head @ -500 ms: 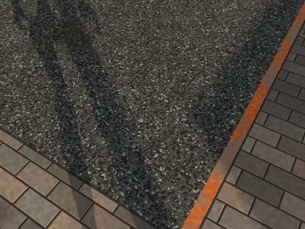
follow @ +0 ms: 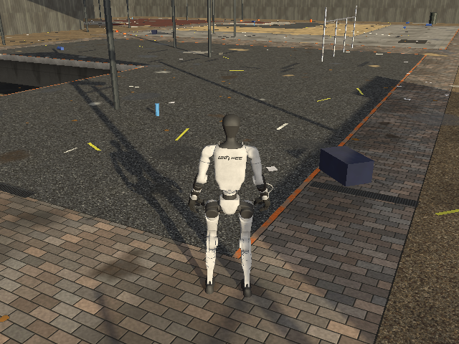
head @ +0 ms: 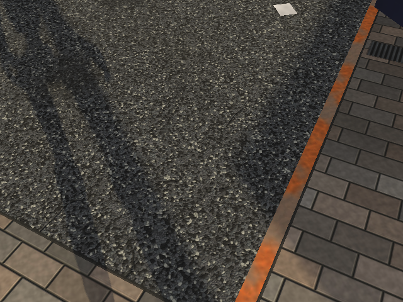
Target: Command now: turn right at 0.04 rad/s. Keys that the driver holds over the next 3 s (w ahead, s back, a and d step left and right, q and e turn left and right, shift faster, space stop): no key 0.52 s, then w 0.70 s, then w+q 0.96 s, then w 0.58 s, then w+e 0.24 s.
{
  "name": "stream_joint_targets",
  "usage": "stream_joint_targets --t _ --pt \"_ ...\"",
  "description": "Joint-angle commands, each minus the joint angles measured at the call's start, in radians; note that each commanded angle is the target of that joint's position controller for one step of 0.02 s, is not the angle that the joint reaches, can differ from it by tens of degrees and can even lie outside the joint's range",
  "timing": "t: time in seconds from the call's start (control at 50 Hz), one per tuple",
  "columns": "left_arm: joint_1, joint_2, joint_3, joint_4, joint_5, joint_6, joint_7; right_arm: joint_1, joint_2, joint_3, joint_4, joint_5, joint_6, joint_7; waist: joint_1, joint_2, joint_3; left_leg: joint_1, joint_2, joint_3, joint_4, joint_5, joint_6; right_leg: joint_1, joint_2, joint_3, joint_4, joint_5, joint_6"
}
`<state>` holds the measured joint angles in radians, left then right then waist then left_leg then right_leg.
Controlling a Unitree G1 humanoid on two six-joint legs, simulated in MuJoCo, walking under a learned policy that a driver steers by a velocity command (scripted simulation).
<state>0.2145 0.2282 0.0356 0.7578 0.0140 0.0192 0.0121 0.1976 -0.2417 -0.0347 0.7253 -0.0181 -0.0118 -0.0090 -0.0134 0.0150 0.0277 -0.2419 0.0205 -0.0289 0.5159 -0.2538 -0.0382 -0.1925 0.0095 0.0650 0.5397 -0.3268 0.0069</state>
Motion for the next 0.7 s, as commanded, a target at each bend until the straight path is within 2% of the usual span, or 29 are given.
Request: stream_joint_targets --t 0.02,0.2,0.52,0.54,0.56,0.58,0.62,0.64,0.66,0.68,0.7 --pt "-0.021 0.117 0.024 -0.053 -0.001 -0.023 0.007 -0.016 -0.097 -0.029 -0.055 0.003 -0.011 -0.011 -0.002 -0.074 -0.010 0.052 0.017 -0.010 -0.039 0.119 0.008 -0.081 -0.067 0.080 -0.136 0.119 -0.034" --pt "-0.005 0.100 0.016 -0.007 -0.005 -0.031 0.007 0.020 -0.104 -0.034 0.010 0.009 -0.006 -0.025 0.003 -0.030 -0.017 0.065 0.023 -0.012 -0.044 0.161 -0.009 -0.054 -0.051 0.065 -0.125 0.176 -0.039" --pt "0.024 0.090 0.014 0.130 -0.012 -0.031 0.012 0.065 -0.101 -0.035 0.148 0.015 0.006 -0.045 0.004 -0.023 -0.001 0.080 0.021 -0.004 -0.060 0.181 -0.008 -0.038 -0.026 0.029 -0.134 0.216 -0.031" --pt "0.043 0.088 0.013 0.146 -0.013 -0.029 0.014 0.082 -0.090 -0.032 0.165 0.015 0.008 -0.045 0.005 -0.033 -0.022 0.086 0.003 0.017 -0.053 0.093 -0.006 -0.029 -0.019 0.026 -0.148 0.111 -0.036" --pt "0.052 0.106 0.020 0.155 -0.020 -0.025 0.017 0.082 -0.087 -0.033 0.175 0.021 0.009 -0.047 0.012 -0.053 -0.006 0.054 -0.030 0.053 -0.013 -0.059 0.000 -0.038 -0.017 0.038 -0.165 -0.077 -0.057" --pt "0.061 0.135 0.029 0.156 -0.026 -0.022 0.018 0.068 -0.083 -0.033 0.173 0.027 0.007 -0.047 0.024 -0.091 0.031 -0.010 -0.057 0.082 0.044 -0.193 0.009 -0.062 -0.045 0.090 -0.204 -0.297 -0.091" --pt "0.101 0.190 0.043 0.157 -0.034 -0.033 0.018 0.009 -0.064 -0.027 0.141 0.037 -0.019 -0.040 0.055 -0.203 0.118 -0.172 -0.058 0.093 0.207 -0.234 0.031 -0.076 -0.203 0.322 -0.338 -0.558 -0.191" --pt "0.103 0.203 0.048 0.158 -0.038 -0.045 0.019 -0.017 -0.059 -0.024 0.127 0.046 -0.039 -0.032 0.061 -0.225 0.163 -0.211 -0.020 0.048 0.269 -0.218 0.054 -0.105 -0.271 0.426 -0.383 -0.555 -0.237" --pt "0.088 0.195 0.046 0.155 -0.037 -0.056 0.019 -0.019 -0.065 -0.026 0.123 0.053 -0.057 -0.022 0.051 -0.223 0.181 -0.256 0.009 0.019 0.292 -0.240 0.077 -0.084 -0.301 0.457 -0.391 -0.490 -0.256" --pt "0.067 0.183 0.044 0.149 -0.039 -0.064 0.017 -0.009 -0.067 -0.025 0.125 0.057 -0.073 -0.010 0.036 -0.214 0.177 -0.263 0.028 0.010 0.248 -0.265 0.099 -0.051 -0.303 0.435 -0.376 -0.413 -0.250" --pt "0.035 0.176 0.043 0.142 -0.048 -0.065 0.016 0.024 -0.068 -0.026 0.138 0.057 -0.086 0.001 0.009 -0.192 0.154 -0.186 0.031 0.020 0.138 -0.237 0.117 -0.053 -0.277 0.370 -0.346 -0.338 -0.224"
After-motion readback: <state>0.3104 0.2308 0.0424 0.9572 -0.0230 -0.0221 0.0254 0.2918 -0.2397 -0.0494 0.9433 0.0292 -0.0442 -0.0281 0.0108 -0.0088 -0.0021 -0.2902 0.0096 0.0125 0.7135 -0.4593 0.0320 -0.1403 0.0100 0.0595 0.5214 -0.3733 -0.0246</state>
